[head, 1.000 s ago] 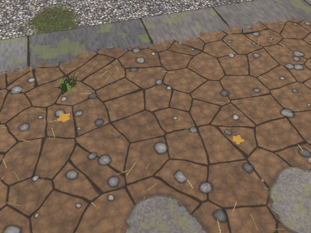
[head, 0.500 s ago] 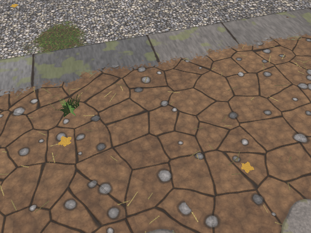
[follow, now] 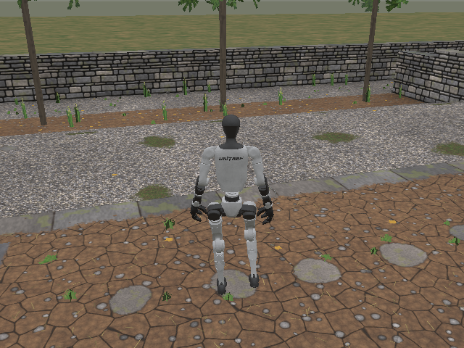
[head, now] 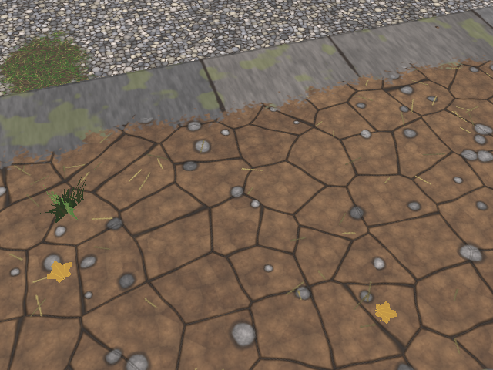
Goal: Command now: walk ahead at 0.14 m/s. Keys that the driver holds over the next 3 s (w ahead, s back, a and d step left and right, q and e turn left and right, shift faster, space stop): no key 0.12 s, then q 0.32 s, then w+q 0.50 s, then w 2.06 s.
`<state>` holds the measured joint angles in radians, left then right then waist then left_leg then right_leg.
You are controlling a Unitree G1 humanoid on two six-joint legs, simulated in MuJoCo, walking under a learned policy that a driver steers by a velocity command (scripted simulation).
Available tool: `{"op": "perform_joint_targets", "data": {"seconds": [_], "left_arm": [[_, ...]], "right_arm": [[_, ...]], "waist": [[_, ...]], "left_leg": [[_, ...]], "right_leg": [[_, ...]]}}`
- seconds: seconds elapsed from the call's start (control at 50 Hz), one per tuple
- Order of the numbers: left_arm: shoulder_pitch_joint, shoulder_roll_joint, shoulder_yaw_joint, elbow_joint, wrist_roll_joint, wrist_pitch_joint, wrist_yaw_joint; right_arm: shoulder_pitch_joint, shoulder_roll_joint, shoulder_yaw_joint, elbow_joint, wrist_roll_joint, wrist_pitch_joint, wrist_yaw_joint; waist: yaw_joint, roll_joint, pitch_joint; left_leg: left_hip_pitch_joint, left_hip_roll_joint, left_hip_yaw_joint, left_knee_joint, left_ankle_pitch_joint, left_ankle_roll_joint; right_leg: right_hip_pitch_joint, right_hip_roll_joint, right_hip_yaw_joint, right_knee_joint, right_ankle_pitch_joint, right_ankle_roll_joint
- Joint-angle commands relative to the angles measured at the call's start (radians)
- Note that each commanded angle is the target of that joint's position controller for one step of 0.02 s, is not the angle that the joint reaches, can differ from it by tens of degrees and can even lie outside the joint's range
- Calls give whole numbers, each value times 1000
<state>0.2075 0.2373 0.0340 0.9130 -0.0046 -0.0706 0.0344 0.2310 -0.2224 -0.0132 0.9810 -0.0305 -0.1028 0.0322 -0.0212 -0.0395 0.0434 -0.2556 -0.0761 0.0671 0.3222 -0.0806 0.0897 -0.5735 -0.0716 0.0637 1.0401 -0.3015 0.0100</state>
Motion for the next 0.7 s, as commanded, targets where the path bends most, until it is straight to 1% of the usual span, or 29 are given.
{"op": "perform_joint_targets", "data": {"seconds": [0.02,0.06,0.08,0.12,0.14,0.16,0.18,0.2,0.22,0.24,0.26,0.28,0.3,0.32,0.34,0.38,0.4,0.44,0.46,0.48,0.5,0.52,0.54,0.56,0.58,0.6,0.62,0.64,0.7], "left_arm": [[149,9,0,5,12,26,11],[94,31,5,-5,8,40,10],[70,43,9,-9,5,46,9],[41,55,15,-13,9,51,9],[38,61,20,-7,16,48,10],[44,75,26,-5,23,46,14],[69,117,36,-8,28,43,21],[49,205,58,-11,16,47,30],[73,183,62,5,10,49,31],[70,147,57,-3,14,45,31],[52,150,61,-18,18,41,37],[58,153,63,-31,23,34,45],[41,155,63,-40,20,26,52],[-10,154,63,-53,8,23,57],[-55,154,66,-61,-2,25,58],[-83,167,73,-59,-1,40,60],[-83,174,77,-56,2,47,61],[-74,187,83,-48,-6,56,60],[-76,192,85,-46,-16,58,55],[-76,188,85,-42,-26,58,47],[-62,156,78,-34,-25,59,38],[-81,95,63,-42,-8,59,22],[-167,33,43,-116,17,49,9],[-283,87,56,-165,-7,20,2],[-276,142,68,-166,-31,0,-1],[-221,172,79,-135,-19,-11,0],[-180,178,85,-105,4,-17,6],[-170,168,87,-98,16,-24,5],[-199,112,77,-105,8,-40,-11]], "right_arm": [[-85,-126,-16,-59,-1,-9,-22],[-47,-151,-22,-42,9,6,-30],[-38,-153,-23,-36,12,13,-33],[-39,-142,-20,-29,24,26,-37],[-37,-125,-15,-27,34,32,-39],[-14,-104,-7,-20,41,36,-39],[17,-95,-4,-21,36,36,-40],[85,-91,-10,-29,31,34,-41],[39,-78,-9,-56,37,44,-54],[-6,-96,-16,-79,40,55,-61],[-24,-110,-26,-92,44,67,-66],[-37,-133,-40,-101,45,81,-68],[-17,-140,-51,-103,46,94,-67],[5,-121,-53,-106,51,105,-66],[10,-99,-52,-111,51,114,-66],[-13,-67,-46,-127,48,124,-64],[-21,-64,-46,-136,51,127,-58],[-19,-86,-54,-151,56,133,-44],[2,-89,-58,-149,56,135,-35],[33,-91,-65,-139,54,139,-30],[87,-107,-79,-116,50,143,-28],[156,-156,-99,-99,49,141,-34],[206,-292,-119,-132,46,124,-39],[213,-283,-110,-146,4,84,-28],[134,-250,-100,-164,6,54,-31],[72,-211,-89,-183,26,40,-36],[43,-188,-82,-195,42,37,-40],[47,-175,-78,-197,45,37,-44],[142,-151,-73,-175,43,30,-54]], "waist": [[74,119,-122],[47,117,-133],[38,116,-122],[38,112,-88],[42,100,-71],[49,82,-52],[40,42,-58],[-26,-101,-57],[5,-192,-85],[25,-194,-83],[38,-202,-100],[60,-194,-115],[43,-142,-130],[10,-100,-129],[-5,-81,-121],[4,-94,-123],[11,-113,-134],[17,-133,-154],[6,-122,-168],[-8,-102,-169],[-22,-53,-168],[-45,100,-115],[-61,352,-62],[-101,271,-37],[-47,231,23],[-6,189,28],[10,157,7],[15,141,-14],[-4,131,-44]], "left_leg": [[-112,242,-79,-92,551,166],[-90,257,-109,-99,346,160],[-89,265,-131,-104,220,156],[-99,262,-164,-88,-9,137],[-116,236,-180,-59,-92,115],[-125,203,-192,-22,-136,78],[-152,164,-192,46,-172,40],[-235,67,-114,125,-259,6],[-220,26,-36,232,-296,-22],[-246,24,-33,330,-316,-37],[-278,25,-35,464,-384,-49],[-327,34,-60,648,-504,-69],[-345,67,-108,779,-527,-85],[-338,102,-133,777,-493,-94],[-314,113,-113,713,-451,-102],[-228,104,-51,597,-389,-115],[-186,98,-33,538,-355,-113],[-133,86,-4,426,-284,-101],[-76,77,20,347,-223,-83],[6,55,45,273,-176,-56],[113,28,47,233,-212,-26],[200,120,-122,114,-368,38],[243,396,-645,-71,-586,200],[181,453,-853,-216,-774,283],[168,438,-798,-221,-750,236],[162,390,-688,-187,-622,177],[149,344,-588,-168,-508,134],[138,308,-523,-168,-427,117],[193,261,-419,-160,-200,116]], "right_leg": [[247,-12,-20,-202,120,20],[269,-6,-21,-289,159,27],[278,-4,-18,-329,160,24],[312,8,-28,-437,156,7],[356,23,-43,-515,164,-6],[394,17,-36,-600,194,-20],[450,-50,27,-615,303,-42],[490,-118,77,-602,355,-106],[433,-162,137,-670,211,-162],[431,-208,200,-711,186,-192],[445,-257,243,-716,274,-224],[457,-317,276,-729,402,-271],[453,-339,261,-722,476,-287],[432,-315,204,-717,469,-257],[405,-276,135,-719,439,-219],[355,-229,29,-715,436,-185],[348,-219,-3,-708,438,-180],[369,-229,-25,-680,417,-176],[348,-232,-39,-672,283,-162],[295,-218,-58,-651,74,-134],[202,-185,-95,-578,-145,-97],[18,-110,-190,-349,-293,-35],[-288,46,-194,-17,-384,23],[-368,46,1,85,-301,-12],[-405,11,34,84,-168,-43],[-375,-10,34,55,-53,-48],[-317,-23,33,9,27,-40],[-257,-21,26,-40,89,-31],[-205,18,0,-177,234,-13]]}}
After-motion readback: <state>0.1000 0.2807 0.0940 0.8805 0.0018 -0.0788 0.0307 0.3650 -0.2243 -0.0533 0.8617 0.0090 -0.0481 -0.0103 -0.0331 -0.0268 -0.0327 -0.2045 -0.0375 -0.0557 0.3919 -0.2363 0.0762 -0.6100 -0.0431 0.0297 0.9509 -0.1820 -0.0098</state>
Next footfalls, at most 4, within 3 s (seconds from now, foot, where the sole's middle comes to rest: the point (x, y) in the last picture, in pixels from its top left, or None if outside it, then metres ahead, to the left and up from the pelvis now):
0.18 right None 0.15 -0.15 -0.78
0.52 left None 0.08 0.11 -0.78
1.02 right None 0.42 0.01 -0.78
1.52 left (109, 345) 0.54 0.37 -0.78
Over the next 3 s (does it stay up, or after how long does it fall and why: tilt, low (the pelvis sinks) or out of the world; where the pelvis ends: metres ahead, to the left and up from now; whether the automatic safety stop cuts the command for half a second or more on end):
stays up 1.13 0.61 0.00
